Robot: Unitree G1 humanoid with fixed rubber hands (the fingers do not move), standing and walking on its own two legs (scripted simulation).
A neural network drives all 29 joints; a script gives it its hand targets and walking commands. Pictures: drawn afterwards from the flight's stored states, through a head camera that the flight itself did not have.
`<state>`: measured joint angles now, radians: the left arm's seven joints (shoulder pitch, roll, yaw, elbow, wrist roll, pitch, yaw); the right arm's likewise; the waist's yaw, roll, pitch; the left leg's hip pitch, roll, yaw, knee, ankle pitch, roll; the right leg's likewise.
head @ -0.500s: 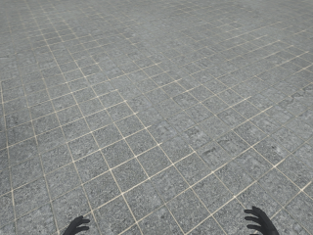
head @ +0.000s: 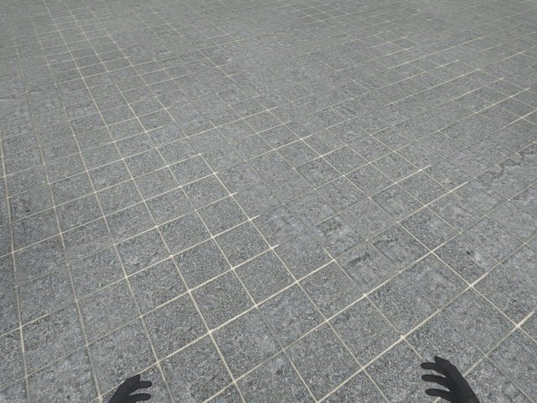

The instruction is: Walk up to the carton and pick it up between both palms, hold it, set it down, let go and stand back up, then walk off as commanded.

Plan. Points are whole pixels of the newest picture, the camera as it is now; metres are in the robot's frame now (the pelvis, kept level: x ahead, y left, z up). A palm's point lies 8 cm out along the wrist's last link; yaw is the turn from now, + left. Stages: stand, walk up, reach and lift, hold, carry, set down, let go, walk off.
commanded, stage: stand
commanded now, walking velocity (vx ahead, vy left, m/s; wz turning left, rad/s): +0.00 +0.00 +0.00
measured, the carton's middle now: out of the picture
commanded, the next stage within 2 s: walk up in 0.32 s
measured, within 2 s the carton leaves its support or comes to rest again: neither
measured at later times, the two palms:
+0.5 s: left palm out of the picture +0.13 +0.25 -0.09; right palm out of the picture +0.14 -0.27 -0.08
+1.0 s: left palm out of the picture +0.04 +0.42 -0.08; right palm (395, 382) +0.19 -0.17 -0.07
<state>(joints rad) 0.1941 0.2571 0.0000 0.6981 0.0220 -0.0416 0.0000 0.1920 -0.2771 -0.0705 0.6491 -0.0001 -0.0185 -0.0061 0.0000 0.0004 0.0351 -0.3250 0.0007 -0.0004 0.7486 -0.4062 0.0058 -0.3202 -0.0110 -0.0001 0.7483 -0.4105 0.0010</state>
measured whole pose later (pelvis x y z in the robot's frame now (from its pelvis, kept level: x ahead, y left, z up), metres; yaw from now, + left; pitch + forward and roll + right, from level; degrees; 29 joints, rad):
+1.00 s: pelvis +0.01 +0.10 +0.00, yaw +17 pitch -3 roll -2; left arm 0.21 0.40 0.02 0.74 0.02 -0.07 0.02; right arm 0.30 -0.38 -0.12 0.69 0.00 0.02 0.10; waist 0.00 -0.01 0.05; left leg -0.39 0.00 -0.03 0.74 -0.31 0.04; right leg -0.35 -0.06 -0.07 1.08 -0.58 0.02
